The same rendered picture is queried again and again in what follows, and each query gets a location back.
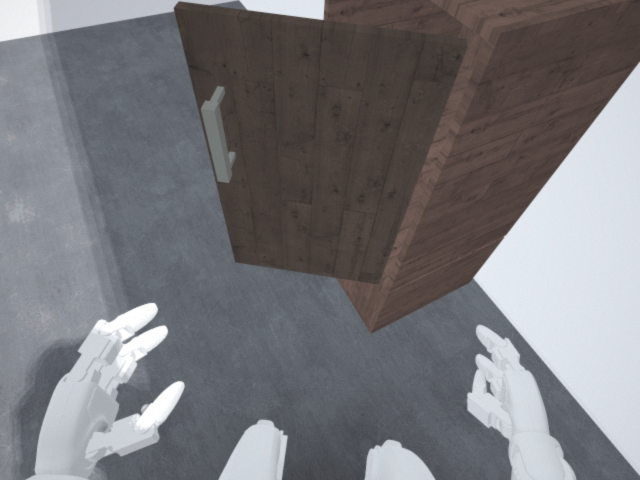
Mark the robot right hand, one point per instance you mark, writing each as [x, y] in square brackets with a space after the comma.
[511, 384]

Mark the robot left hand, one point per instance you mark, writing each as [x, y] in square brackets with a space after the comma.
[69, 443]

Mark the robot right forearm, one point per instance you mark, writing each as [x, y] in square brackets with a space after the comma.
[537, 456]

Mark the left robot thigh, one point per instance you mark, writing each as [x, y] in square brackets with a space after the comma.
[259, 455]

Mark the handle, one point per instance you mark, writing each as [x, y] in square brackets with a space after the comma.
[216, 137]

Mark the cupboard door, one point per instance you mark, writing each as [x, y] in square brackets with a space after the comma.
[331, 124]

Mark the robot left shin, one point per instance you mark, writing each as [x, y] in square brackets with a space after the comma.
[265, 422]

